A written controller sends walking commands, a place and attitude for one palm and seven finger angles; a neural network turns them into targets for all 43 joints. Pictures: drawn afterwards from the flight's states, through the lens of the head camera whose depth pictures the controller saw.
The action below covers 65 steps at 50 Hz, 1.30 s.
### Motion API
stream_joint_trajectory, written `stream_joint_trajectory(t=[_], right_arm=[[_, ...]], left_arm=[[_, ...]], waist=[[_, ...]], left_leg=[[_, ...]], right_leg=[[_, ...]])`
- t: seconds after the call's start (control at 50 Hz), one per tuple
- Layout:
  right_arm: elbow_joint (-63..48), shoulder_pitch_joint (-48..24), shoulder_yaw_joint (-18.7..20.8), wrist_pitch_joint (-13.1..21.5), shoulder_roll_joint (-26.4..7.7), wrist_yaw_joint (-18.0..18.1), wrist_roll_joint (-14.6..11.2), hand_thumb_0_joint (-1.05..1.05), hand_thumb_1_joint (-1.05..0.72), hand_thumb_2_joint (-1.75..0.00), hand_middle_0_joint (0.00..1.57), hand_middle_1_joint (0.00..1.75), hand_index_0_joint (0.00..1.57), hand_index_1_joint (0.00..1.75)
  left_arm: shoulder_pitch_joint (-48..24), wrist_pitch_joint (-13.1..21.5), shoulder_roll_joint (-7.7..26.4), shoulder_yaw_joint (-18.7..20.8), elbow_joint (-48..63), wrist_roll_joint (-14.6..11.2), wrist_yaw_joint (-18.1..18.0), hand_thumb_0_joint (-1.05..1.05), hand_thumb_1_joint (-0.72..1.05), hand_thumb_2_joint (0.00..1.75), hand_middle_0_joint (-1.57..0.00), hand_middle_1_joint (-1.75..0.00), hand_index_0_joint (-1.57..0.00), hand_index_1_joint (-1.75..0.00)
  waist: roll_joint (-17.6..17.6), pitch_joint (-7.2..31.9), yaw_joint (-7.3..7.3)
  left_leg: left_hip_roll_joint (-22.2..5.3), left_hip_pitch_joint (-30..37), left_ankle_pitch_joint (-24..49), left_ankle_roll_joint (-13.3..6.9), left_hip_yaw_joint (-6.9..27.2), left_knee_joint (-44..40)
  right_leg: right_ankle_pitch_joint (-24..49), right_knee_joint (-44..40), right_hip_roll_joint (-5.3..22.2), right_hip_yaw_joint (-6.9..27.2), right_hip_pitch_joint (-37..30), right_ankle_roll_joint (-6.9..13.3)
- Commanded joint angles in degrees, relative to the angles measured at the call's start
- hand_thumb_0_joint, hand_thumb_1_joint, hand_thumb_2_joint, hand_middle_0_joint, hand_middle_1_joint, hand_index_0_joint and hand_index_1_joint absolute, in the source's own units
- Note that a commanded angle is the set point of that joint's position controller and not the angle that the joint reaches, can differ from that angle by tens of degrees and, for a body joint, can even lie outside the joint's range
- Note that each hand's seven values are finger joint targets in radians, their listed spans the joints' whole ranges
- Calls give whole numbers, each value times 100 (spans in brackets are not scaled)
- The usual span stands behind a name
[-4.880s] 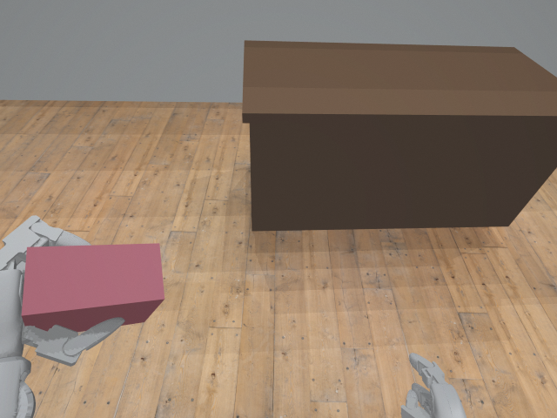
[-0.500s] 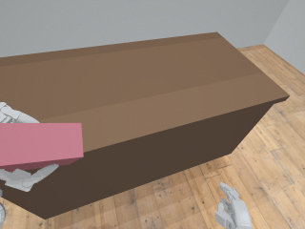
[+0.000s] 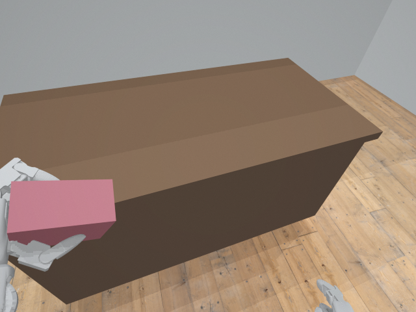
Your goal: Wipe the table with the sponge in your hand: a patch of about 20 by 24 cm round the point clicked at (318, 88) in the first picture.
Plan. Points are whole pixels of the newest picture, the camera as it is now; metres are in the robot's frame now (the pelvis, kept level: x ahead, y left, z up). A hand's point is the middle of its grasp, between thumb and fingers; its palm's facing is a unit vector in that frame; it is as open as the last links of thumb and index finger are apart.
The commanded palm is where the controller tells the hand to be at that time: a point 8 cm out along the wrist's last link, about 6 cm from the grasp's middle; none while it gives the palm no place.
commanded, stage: come to a stop and stand still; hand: left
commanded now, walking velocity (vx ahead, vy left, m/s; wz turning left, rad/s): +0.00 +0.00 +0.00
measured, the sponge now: (77, 213) +0.23 +0.21 +0.14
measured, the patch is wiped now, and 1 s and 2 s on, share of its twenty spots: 0.00 0.00 0.00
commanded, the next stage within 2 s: look again from close up in 0.06 s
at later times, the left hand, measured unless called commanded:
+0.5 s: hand (46, 245) +0.18 +0.24 +0.13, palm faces +0.32 -0.88 -0.36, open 10.5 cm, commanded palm +0.14 +0.28 +0.18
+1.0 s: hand (34, 187) +0.26 +0.29 +0.15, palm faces +0.41 -0.83 -0.37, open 10.5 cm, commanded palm +0.20 +0.31 +0.18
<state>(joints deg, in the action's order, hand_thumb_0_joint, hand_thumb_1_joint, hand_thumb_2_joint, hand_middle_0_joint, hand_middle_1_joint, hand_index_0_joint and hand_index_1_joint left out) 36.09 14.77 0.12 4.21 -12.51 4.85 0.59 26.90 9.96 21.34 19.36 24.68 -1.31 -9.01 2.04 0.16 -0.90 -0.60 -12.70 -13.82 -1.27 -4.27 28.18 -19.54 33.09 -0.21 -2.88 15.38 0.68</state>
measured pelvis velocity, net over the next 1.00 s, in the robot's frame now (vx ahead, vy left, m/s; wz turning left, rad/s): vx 0.03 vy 0.03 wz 0.00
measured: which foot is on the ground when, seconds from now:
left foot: down 0.00-1.00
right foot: down 0.00-1.00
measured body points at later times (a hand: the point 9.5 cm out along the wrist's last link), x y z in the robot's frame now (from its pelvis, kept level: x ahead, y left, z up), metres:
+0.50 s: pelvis -0.02 +0.00 +0.00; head -0.01 +0.02 +0.45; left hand +0.16 +0.29 +0.15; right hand +0.16 -0.23 -0.06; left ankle +0.02 +0.11 -0.74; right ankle +0.01 -0.11 -0.74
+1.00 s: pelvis +0.03 +0.03 -0.01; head +0.05 +0.05 +0.44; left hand +0.23 +0.33 +0.17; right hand +0.21 -0.17 -0.08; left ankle +0.02 +0.11 -0.74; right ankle +0.01 -0.10 -0.74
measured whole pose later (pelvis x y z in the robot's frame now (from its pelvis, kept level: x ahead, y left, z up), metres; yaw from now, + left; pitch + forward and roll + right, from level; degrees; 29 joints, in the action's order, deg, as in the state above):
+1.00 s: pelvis +0.03 +0.03 -0.01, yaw +0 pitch -1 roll -1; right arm 32.6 12.6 -2.6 8.3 -9.9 0.8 0.7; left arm 20.7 12.2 20.8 20.9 23.5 -1.0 -5.9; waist 1.4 -3.2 1.7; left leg 1.0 -13.2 -20.2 -3.6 -4.5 34.4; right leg -19.2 32.9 -0.5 2.1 12.3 0.0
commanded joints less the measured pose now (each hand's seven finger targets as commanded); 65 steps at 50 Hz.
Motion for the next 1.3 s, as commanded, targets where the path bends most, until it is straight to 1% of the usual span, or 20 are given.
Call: stream_joint_trajectory(t=[0.0,0.04,0.12,0.14,0.16,0.18,0.2,0.24,0.28,0.38,0.5,0.62,0.74,0.8,0.92,1.1,1.16,1.2,1.24,1.28], right_arm=[[-928,-750,126,491,-594,-7,-8,0,-90,-90,20,30,20,30],[-870,-688,152,537,-625,-26,-41,0,-90,-90,20,30,20,30],[-903,-719,178,515,-576,-85,-75,0,-90,-90,20,30,20,30],[-872,-114,333,755,-699,-114,162,0,-90,-90,20,30,20,30],[-589,-462,120,720,-150,-155,44,0,-90,-90,20,30,20,30],[-948,-563,255,706,-433,-179,-70,0,-90,-90,20,30,20,30],[-1059,-499,282,758,-476,-275,-152,0,-90,-90,20,30,20,30],[-1030,-555,291,737,-592,-355,-139,0,-90,-90,20,30,20,30],[-1149,-696,240,748,-543,-434,-133,0,-90,-90,20,30,20,30],[-1226,-806,178,772,-554,-321,-84,0,-90,-90,20,30,20,30],[-1194,-872,114,809,-609,-153,-27,0,-90,-90,20,30,20,30],[-1256,-796,135,926,-635,-270,-9,0,-90,-90,20,30,20,30],[-1235,-667,150,798,-695,-346,1,0,-90,-90,20,30,20,30],[-1252,-704,146,736,-703,-302,-8,0,-90,-90,20,30,20,30],[-1240,-697,107,727,-640,-328,-32,0,-90,-90,20,30,20,30],[-1230,-722,241,516,-624,-440,-135,0,-90,-90,20,30,20,30],[-1237,-653,254,414,-616,-423,-154,0,-90,-90,20,30,20,30],[-1272,-582,269,421,-591,-408,-96,0,-90,-90,20,30,20,30],[-1289,-522,300,418,-608,-430,-50,0,-90,-90,20,30,20,30],[-1311,-587,288,418,-658,-424,-89,0,-90,-90,20,30,20,30]], left_arm=[[-687,579,903,504,1735,13,-97,0,10,130,-120,-160,-120,-160],[-430,593,896,508,1536,26,-119,0,10,130,-120,-160,-120,-160],[-247,564,859,601,1303,-70,-78,0,10,130,-120,-160,-120,-160],[-6053,961,5238,3844,2404,691,-25,0,10,130,-120,-160,-120,-160],[-2877,753,1927,1582,-862,178,283,0,10,130,-120,-160,-120,-160],[-1592,798,1586,1447,-331,-43,254,0,10,130,-120,-160,-120,-160],[-1195,749,790,951,-766,-134,265,0,10,130,-120,-160,-120,-160],[-937,817,916,777,280,-207,301,0,10,130,-120,-160,-120,-160],[-469,765,719,440,772,-207,320,0,10,130,-120,-160,-120,-160],[-684,587,1009,652,1246,-134,227,0,10,130,-120,-160,-120,-160],[-1787,666,1277,893,1675,-48,109,0,10,130,-120,-160,-120,-160],[-1317,712,667,350,1428,26,198,0,10,130,-120,-160,-120,-160],[-884,677,702,513,1096,0,217,0,10,130,-120,-160,-120,-160],[-1223,690,929,745,1131,-28,213,0,10,130,-120,-160,-120,-160],[-1519,743,966,688,1533,-41,211,0,10,130,-120,-160,-120,-160],[-368,774,1216,1195,1588,-189,124,0,10,130,-120,-160,-120,-160],[-266,807,1197,1250,1715,-260,155,0,10,130,-120,-160,-120,-160],[-250,785,1187,1178,1865,-257,199,0,10,130,-120,-160,-120,-160],[-350,696,1012,950,1871,-183,220,0,10,130,-120,-160,-120,-160],[-471,604,961,890,1710,-141,193,0,10,130,-120,-160,-120,-160]], waist=[[-1209,151,137],[-1121,410,115],[-366,646,105],[388,-656,348],[547,568,222],[221,319,407],[-294,611,339],[-489,1059,386],[47,972,417],[547,461,301],[-1069,105,253],[-1355,343,264],[-610,244,202],[-635,37,167],[-817,677,162],[-63,956,157],[-833,1006,22],[-1736,762,-60],[-1410,401,-63],[-1088,284,52]], left_leg=[[-1220,-195,588,-421,1281,-1120],[-988,-153,1367,-218,988,-649],[-446,-448,474,126,541,-248],[-246,-906,539,63,112,455],[164,-290,447,41,403,316],[-47,-249,462,76,319,200],[-33,-37,596,88,246,-22],[-110,187,850,-30,347,-317],[-198,181,760,-111,451,-350],[-97,140,-202,-62,512,-305],[-283,-54,-751,-81,813,-1066],[-552,-425,-2114,-296,1044,-1376],[-523,-350,-1034,-266,967,-812],[-594,-225,-934,-239,992,-858],[-596,635,1594,-169,708,-98],[-35,-140,1884,-55,184,1018],[-314,1059,2725,-234,640,382],[-899,2347,3723,-471,1365,-25],[-1097,2092,3724,-518,1369,-90],[-899,1000,3508,-350,798,222]], right_leg=[[214,-406,101,107,-263,-108],[899,-980,146,138,-759,-111],[1848,-1046,528,838,-1007,109],[2068,-1774,542,1085,246,-216],[2103,-1324,999,1317,-262,405],[2415,-1581,985,1585,-532,138],[2711,-1396,1023,1477,-997,189],[2328,-1100,759,1018,-1226,-88],[1683,-1265,640,892,-1051,-216],[-345,-1918,617,1076,-86,35],[-246,-1677,220,822,-221,51],[-122,-787,-81,343,-688,149],[368,-561,-37,488,-410,279],[460,-315,-91,510,-58,305],[1562,-46,-27,254,-296,284],[3459,48,716,1330,-1230,623],[2891,947,185,534,-146,229],[61,1616,-181,-158,1564,-1],[-662,1411,-116,-257,1698,74],[-86,221,-102,-467,462,123]])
